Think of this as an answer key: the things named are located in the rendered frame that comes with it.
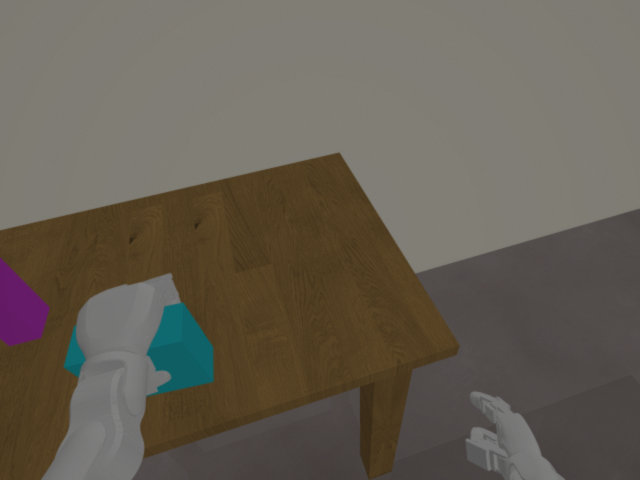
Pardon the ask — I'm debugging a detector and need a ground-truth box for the robot right forearm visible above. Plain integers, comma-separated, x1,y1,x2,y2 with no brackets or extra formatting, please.
507,452,565,480

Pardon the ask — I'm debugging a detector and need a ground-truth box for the table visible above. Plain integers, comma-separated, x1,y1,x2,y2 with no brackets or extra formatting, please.
0,152,460,480

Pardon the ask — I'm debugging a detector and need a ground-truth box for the sponge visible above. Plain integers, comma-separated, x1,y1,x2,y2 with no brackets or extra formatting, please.
64,303,214,397

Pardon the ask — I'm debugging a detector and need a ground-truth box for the robot left hand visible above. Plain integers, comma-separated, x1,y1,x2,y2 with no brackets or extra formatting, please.
76,273,181,396

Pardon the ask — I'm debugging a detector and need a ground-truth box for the robot left forearm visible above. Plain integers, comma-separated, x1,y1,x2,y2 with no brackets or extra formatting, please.
41,351,149,480

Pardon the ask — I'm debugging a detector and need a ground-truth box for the robot right hand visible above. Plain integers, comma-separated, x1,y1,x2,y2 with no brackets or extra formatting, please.
465,392,542,480

